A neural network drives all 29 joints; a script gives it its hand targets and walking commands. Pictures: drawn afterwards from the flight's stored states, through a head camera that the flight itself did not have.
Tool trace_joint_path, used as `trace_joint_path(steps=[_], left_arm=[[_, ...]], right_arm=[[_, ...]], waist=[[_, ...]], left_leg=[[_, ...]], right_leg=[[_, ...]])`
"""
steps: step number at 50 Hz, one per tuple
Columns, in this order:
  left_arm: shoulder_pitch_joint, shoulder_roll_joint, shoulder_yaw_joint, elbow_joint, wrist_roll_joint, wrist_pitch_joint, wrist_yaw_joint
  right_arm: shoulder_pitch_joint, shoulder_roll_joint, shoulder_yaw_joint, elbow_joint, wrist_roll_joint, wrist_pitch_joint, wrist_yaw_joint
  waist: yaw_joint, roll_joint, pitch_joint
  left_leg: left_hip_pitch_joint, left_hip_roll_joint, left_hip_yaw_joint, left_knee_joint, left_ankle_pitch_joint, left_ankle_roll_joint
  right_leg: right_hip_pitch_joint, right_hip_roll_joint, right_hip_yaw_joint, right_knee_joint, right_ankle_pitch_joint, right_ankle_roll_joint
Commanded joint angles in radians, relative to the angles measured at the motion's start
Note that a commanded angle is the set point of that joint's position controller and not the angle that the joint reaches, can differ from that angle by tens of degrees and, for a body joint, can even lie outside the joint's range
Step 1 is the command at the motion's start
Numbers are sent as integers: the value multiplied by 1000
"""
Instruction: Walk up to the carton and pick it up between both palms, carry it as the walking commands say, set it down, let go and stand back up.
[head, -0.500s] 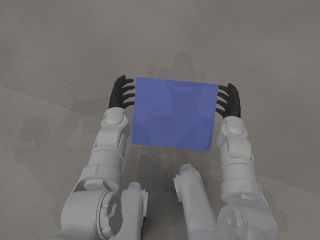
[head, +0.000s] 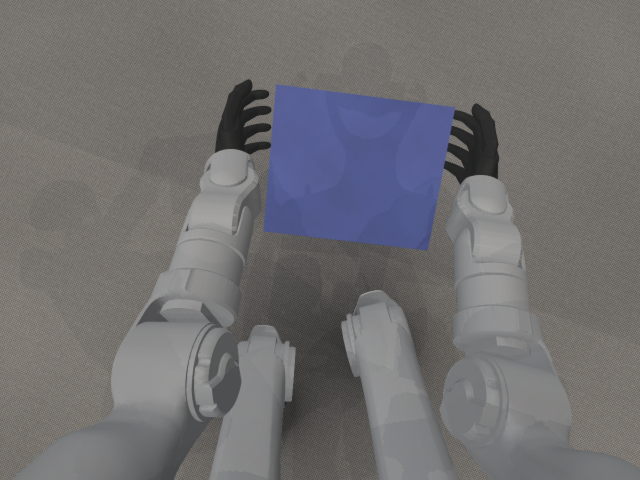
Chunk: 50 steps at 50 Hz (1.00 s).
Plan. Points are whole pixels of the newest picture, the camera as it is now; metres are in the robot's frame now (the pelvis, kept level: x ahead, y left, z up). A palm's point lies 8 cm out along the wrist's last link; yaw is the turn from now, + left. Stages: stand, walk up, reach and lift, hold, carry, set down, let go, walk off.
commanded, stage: set down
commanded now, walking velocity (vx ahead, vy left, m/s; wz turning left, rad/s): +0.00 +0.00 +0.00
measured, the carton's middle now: (349, 167) +0.48 -0.12 -0.20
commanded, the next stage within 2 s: none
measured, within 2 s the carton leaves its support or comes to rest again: neither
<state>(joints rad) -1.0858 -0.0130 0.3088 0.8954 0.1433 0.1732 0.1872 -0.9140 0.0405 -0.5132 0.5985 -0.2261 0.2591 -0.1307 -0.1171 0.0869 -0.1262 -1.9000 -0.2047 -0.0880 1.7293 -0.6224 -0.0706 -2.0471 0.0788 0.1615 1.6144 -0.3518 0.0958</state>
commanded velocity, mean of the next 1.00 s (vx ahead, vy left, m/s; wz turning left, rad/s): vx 0.00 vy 0.00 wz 0.00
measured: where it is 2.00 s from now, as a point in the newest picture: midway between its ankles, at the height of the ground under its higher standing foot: (328, 391)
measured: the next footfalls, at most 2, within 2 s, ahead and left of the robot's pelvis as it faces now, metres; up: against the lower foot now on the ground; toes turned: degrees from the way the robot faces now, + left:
none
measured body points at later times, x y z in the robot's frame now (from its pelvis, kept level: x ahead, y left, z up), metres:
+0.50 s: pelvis -0.01 -0.01 -0.06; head +0.31 -0.07 +0.24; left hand +0.54 +0.01 -0.19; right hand +0.45 -0.27 -0.20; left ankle +0.07 +0.13 -0.48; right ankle +0.14 -0.15 -0.48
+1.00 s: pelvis -0.02 +0.00 -0.10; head +0.34 -0.03 +0.17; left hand +0.54 +0.03 -0.27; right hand +0.46 -0.26 -0.27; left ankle +0.07 +0.13 -0.48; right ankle +0.14 -0.15 -0.48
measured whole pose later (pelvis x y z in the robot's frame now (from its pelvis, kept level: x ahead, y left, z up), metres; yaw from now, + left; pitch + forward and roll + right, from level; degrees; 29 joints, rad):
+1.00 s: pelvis -0.02 +0.00 -0.10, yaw +3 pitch +44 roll +1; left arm -1.45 0.15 0.19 1.10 0.06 0.19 0.18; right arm -1.22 -0.11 -0.55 0.79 -0.18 0.24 -0.05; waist -0.18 0.08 0.16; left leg -2.21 -0.27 -0.09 2.07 -0.64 -0.11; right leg -2.32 0.02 0.12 1.94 -0.39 0.10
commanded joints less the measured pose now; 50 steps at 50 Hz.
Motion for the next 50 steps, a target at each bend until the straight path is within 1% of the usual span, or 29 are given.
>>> trace_joint_path(steps=[1,9,20,34,36,39,45,50], left_arm=[[-566,-933,-397,-6,-78,-17,-271],[-640,-907,-376,19,-91,-11,-275],[-729,-867,-373,27,-118,-9,-272],[-820,-821,-382,41,-158,-12,-259],[-837,-804,-381,46,-158,-12,-257],[-835,-783,-371,65,-150,-19,-247],[-859,-734,-365,87,-153,-29,-244],[-878,-697,-362,105,-155,-30,-236]], right_arm=[[-647,816,538,24,105,-22,274],[-723,798,518,34,109,-13,275],[-807,770,513,37,128,-8,276],[-884,709,496,56,152,-13,289],[-901,692,486,57,155,-16,293],[-909,658,459,75,161,-25,305],[-887,570,377,149,142,-40,315],[-905,498,325,182,138,-53,330]], waist=[[-68,-40,-1010],[-78,-48,-1018],[-92,-53,-1039],[-119,-29,-1023],[-129,-13,-998],[-120,25,-925],[-166,96,-814],[-192,151,-747]], left_leg=[[132,-33,136,-213,128,44],[52,-35,149,-149,104,47],[-26,-39,162,-57,98,51],[-78,-41,174,44,109,48],[-76,-39,174,54,99,50],[-89,-35,172,69,126,48],[-101,-32,164,98,138,31],[-72,-27,153,117,167,23]], right_leg=[[922,42,-250,-40,229,-40],[893,35,-254,19,232,-39],[861,26,-255,99,259,-37],[772,15,-269,198,283,-39],[729,13,-273,209,263,-43],[668,13,-269,227,277,-49],[569,5,-269,253,264,-63],[492,-5,-266,280,261,-74]])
